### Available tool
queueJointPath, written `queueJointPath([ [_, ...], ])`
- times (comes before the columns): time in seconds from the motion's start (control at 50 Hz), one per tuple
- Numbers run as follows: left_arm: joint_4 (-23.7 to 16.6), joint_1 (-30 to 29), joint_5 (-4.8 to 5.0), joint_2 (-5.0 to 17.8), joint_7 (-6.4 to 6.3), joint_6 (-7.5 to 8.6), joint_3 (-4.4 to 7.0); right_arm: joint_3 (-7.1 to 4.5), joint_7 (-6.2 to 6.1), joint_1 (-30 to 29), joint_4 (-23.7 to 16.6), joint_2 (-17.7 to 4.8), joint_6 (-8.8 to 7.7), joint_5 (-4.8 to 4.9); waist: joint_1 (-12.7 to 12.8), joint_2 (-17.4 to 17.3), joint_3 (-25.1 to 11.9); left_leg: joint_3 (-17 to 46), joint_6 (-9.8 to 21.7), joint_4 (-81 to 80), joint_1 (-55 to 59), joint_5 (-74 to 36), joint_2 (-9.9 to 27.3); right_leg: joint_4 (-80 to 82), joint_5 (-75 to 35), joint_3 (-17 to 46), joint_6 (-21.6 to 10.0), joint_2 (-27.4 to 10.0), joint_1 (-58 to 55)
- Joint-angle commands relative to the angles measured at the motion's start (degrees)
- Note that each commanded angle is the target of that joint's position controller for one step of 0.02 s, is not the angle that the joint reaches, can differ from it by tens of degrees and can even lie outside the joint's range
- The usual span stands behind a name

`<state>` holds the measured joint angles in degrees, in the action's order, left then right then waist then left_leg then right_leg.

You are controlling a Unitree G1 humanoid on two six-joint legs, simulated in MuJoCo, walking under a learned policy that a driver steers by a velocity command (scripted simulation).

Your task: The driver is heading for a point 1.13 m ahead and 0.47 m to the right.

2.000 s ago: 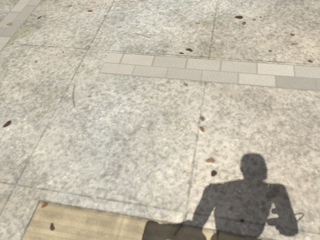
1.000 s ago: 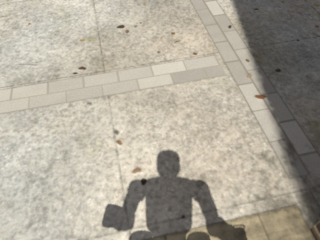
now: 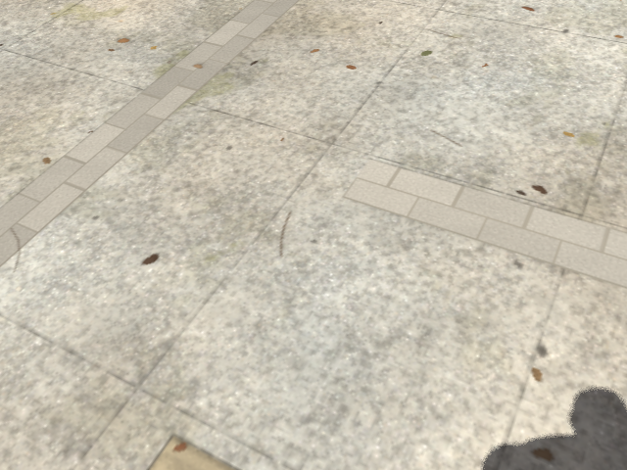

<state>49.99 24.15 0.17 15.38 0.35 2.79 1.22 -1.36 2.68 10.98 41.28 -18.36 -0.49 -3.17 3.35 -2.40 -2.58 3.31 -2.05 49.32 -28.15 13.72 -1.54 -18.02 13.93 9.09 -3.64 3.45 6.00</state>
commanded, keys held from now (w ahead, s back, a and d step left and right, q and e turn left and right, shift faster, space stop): w+e+shift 0.88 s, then w+shift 0.12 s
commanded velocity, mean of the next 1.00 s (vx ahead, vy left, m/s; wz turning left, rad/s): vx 0.93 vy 0.00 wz -0.81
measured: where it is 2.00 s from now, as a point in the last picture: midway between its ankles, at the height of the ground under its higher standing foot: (622, 261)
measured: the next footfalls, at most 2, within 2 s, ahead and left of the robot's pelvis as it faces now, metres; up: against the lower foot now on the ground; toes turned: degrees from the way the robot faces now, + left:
left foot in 0.16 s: +0.18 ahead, +0.14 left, +0.00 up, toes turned -9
right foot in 0.62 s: +0.53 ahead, -0.16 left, +0.00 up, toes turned -35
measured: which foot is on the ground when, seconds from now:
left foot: up 0.00-0.14, down 0.16-0.62, up 0.64-1.00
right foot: down 0.00-0.16, up 0.18-0.60, down 0.62-1.00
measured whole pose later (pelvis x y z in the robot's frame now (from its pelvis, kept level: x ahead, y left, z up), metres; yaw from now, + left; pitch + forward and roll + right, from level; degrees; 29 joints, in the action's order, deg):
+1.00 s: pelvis +0.70 -0.24 -0.03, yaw -50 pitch +3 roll +0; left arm 47.7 25.8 -0.1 19.8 0.5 4.2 4.2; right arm 1.7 1.2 -0.5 33.2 -15.6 -3.8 -2.3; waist 6.9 0.3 2.0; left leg 2.3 -0.2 31.8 -36.1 -0.6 3.7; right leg -17.9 24.9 15.0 -9.2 8.9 -8.2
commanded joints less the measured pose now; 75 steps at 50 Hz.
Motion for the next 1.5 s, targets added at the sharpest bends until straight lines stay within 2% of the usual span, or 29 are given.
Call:
queueJointPath([
  [0.02,-2.7,-0.3,0.14,11.8,-0.11,0.95,3.55,-0.4,-0.01,-10.6,-6.6,-3.8,-1.87,0.94,0.4,11.1,7.9,-2.2,-1.4,-9.2,-5.5,1.0,0.1,10.8,13.2,17.2,-9.1,-10.5,3.3],
  [0.14,-4.7,-4.4,-0.51,11.3,0.71,0.75,4.83,-0.89,-2.54,-1.2,-4.6,-5.3,-3.75,2.38,-6.3,6.3,3.2,-1.7,1.5,-24.8,30.5,-2.0,-0.2,0.0,8.5,16.3,-6.4,-7.3,21.2],
  [0.16,-5.8,-6.4,-0.09,9.5,0.98,1.72,4.4,-2.44,-3.75,8.4,-2.6,-9.7,-4.35,1.58,-11.8,1.0,-2.0,4.1,3.1,-25.4,44.0,4.3,6.3,-13.2,7.0,11.3,-4.4,-3.3,28.8],
  [0.18,-9.3,-6.5,2.14,3.2,1.0,2.68,2.69,-4.56,-4.57,16.9,-2.1,-17.2,-4.16,-0.22,-15.0,-15.4,-11.9,28.8,6.9,-34.6,55.4,32.7,24.1,-34.3,14.0,0.3,-1.8,3.6,38.9],
  [0.2,-9.4,-6.6,1.13,5.2,0.37,1.67,2.49,-4.62,-4.75,13.0,-1.8,-15.9,-3.68,-0.32,-11.1,-12.4,-9.0,39.5,8.9,-37.1,46.8,39.6,28.0,-46.5,12.5,-2.9,-2.3,-0.4,42.9],
  [0.26,-7.9,-8.9,-1.65,6.3,2.41,-0.05,3.17,-1.84,-4.13,7.2,-2.7,-5.5,-4.23,0.15,-7.1,-2.5,1.0,18.7,7.2,-38.1,33.9,20.4,20.3,-51.4,2.4,-4.2,-1.9,-7.0,41.8],
  [0.4,-13.5,-20.8,-1.85,3.6,5.14,-2.48,1.83,-0.83,-2.66,12.0,2.8,-1.3,-6.47,1.41,-5.2,-3.0,9.4,-5.5,4.9,-42.5,28.4,-11.0,14.9,-53.3,-7.9,-8.5,-1.0,-8.5,48.1],
  [0.52,-17.5,-29.3,-1.75,3.2,6.14,-2.67,-0.1,-1.31,-4.06,15.0,6.7,-5.2,-6.77,1.38,-3.5,-1.2,10.4,-19.1,1.8,-39.0,27.5,-61.0,12.8,-29.9,-10.7,-22.6,-5.8,-1.8,28.9],
  [0.58,-11.9,-8.6,-1.62,8.3,4.54,-2.44,1.9,-3.08,-5.59,11.6,5.7,-11.4,-4.53,0.79,8.6,-5.7,-2.0,-17.5,2.1,-10.9,28.8,-83.3,16.9,-27.5,-3.5,-20.2,-9.5,3.3,5.9],
  [0.6,-7.4,5.2,-1.55,11.6,3.35,-1.93,3.76,-3.28,-5.15,8.5,4.3,-11.8,-3.9,0.55,14.1,-4.6,-7.7,-16.2,3.3,7.1,20.4,-73.2,16.5,-21.9,-3.2,-15.0,-11.7,3.2,-11.0],
  [0.62,-6.3,4.8,0.49,14.7,1.66,-2.62,6.12,-3.07,-3.85,6.8,4.1,-8.7,-3.99,0.64,12.1,6.6,-7.1,-15.8,2.6,29.8,5.0,-15.3,5.0,-17.0,0.2,-6.5,-12.6,-0.3,-22.6],
  [0.64,-9.2,-2.4,-2.35,21.9,1.36,-3.41,6.81,-1.02,-3.0,13.3,-2.2,-2.6,-5.29,0.99,0.5,16.0,-12.0,-9.1,-0.1,49.8,-17.5,15.6,0.3,-14.5,-6.1,23.2,-22.4,-15.5,-35.2],
  [0.66,-10.7,1.0,-1.87,20.7,0.56,-4.0,7.24,-1.09,-2.99,6.1,-5.2,-6.2,-6.78,1.36,6.2,6.0,-18.1,1.3,0.6,50.7,-23.8,9.9,0.7,-2.8,9.3,35.3,-25.9,-18.2,-36.3],
  [0.72,-8.5,-4.7,-1.59,13.8,-0.64,-1.68,5.43,-0.17,-3.04,3.6,-5.0,-5.2,-6.4,-0.32,-3.0,-3.6,3.9,1.6,0.8,33.1,-17.3,7.3,7.8,5.1,4.7,24.6,-18.5,-13.0,-5.2],
  [0.84,-8.4,-6.2,-0.66,11.5,0.08,1.85,4.44,1.48,-1.7,-7.9,-10.6,-1.4,-2.66,-0.33,-4.3,0.4,11.0,-2.9,-2.8,3.7,-3.6,-6.1,9.3,9.6,-7.0,11.3,-15.1,-1.8,20.5],
  [0.96,-5.5,0.1,0.24,12.7,-0.07,2.33,5.07,1.16,-1.47,-11.1,-10.7,-2.8,-3.58,1.0,0.2,4.1,4.5,-4.4,2.0,-17.8,6.9,-19.8,3.2,2.9,-37.0,10.6,-9.0,-5.0,1.1],
  [1.02,-4.9,-3.4,-1.81,15.8,-0.23,2.2,5.31,-2.09,-3.55,11.1,-4.5,-8.7,-3.92,1.6,-12.8,4.9,-7.4,-5.5,4.5,-18.2,28.5,-6.0,1.1,-25.8,-51.4,8.0,-5.7,-5.1,-1.6],
  [1.04,-5.8,-4.6,-2.5,10.5,-0.39,2.77,3.92,-3.51,-4.88,22.8,-2.3,-12.3,-4.0,0.57,-17.1,0.5,-13.4,4.6,5.7,-16.0,41.5,11.6,10.0,-46.1,-35.3,4.5,-5.1,-2.3,8.8],
  [1.06,-8.3,5.2,0.48,1.3,0.25,2.98,1.64,-4.72,-4.27,20.3,-1.3,-17.8,-4.2,-1.46,-7.5,-20.9,-18.1,41.5,13.5,-29.0,51.7,23.5,25.7,-63.9,12.3,0.1,-2.0,7.1,27.8],
  [1.08,-7.4,0.7,-1.31,6.0,-0.1,2.95,1.28,-4.45,-3.02,15.6,-1.7,-12.4,-3.8,0.18,-8.8,-12.0,-12.6,50.5,15.5,-34.7,47.2,30.2,23.4,-65.3,9.0,0.5,-3.5,3.6,35.4],
  [1.12,-9.4,-10.4,-2.4,8.2,0.77,2.7,1.49,-3.45,-2.02,10.5,-0.4,-6.1,-4.01,1.11,-7.7,1.3,-1.2,32.1,15.4,-34.1,33.0,17.9,18.0,-60.0,1.9,-0.8,-3.2,-1.3,35.2],
  [1.22,-15.5,-18.2,-4.97,4.2,2.24,1.53,-0.77,-2.4,-2.0,15.9,5.3,-3.6,-5.1,2.61,-3.1,-1.5,6.4,21.8,16.5,-39.2,20.6,3.0,11.4,-45.5,5.1,-5.0,1.2,-6.9,37.1],
  [1.3,-18.9,-26.9,-2.7,3.1,3.71,2.36,-2.71,-4.02,-2.07,12.3,4.3,-7.3,-5.46,2.81,-3.1,-1.5,9.1,12.0,14.1,-45.4,5.7,-11.4,6.8,-20.6,-11.8,-10.1,3.9,-4.7,18.3],
  [1.38,-17.3,-25.8,-3.31,4.8,1.76,3.02,-1.62,-3.79,-1.39,20.6,8.6,-6.9,-5.29,4.04,-5.5,-1.2,4.6,7.8,8.6,-34.4,20.6,-43.2,6.7,-11.8,-19.9,-12.4,1.2,-0.3,10.8],
  [1.42,-13.0,-12.7,-4.13,6.5,0.57,3.87,-0.46,-3.99,-2.28,20.2,9.2,-8.1,-4.85,4.38,0.9,-3.1,-2.2,6.0,5.4,-16.3,20.6,-47.4,4.4,-8.4,-24.4,-11.1,-0.9,-1.1,-3.5],
  [1.44,-11.2,-5.1,-4.86,9.3,-0.17,4.4,0.39,-3.68,-2.6,19.0,8.0,-6.2,-4.86,4.45,3.9,-1.6,-6.8,5.3,4.4,-3.3,13.4,-31.8,1.7,-10.8,-33.2,-5.1,-1.9,-9.3,-13.9],
  [1.46,-10.8,0.5,-5.8,13.0,-0.29,4.26,1.42,-1.94,-3.42,27.1,7.3,2.9,-4.48,5.38,0.7,14.8,-18.4,1.1,2.5,21.8,1.6,19.6,-4.6,-19.5,-70.9,13.7,-9.2,-31.2,-29.8],
  [1.48,-9.9,2.5,-2.09,12.4,0.33,3.27,2.34,-2.57,-4.4,30.8,8.2,-2.0,-3.47,5.72,1.7,13.6,-28.0,5.0,2.9,31.8,-2.2,21.1,-5.3,-17.4,-75.4,23.1,-14.3,-32.3,-32.9],
  [1.5,-10.7,-3.8,-0.82,8.4,0.23,2.98,1.74,-2.93,-4.41,25.2,8.2,-3.3,-3.17,4.61,-0.1,9.4,-21.0,5.2,2.8,29.4,-4.3,15.3,-2.1,-13.6,-68.5,16.3,-13.0,-27.9,-24.9],
])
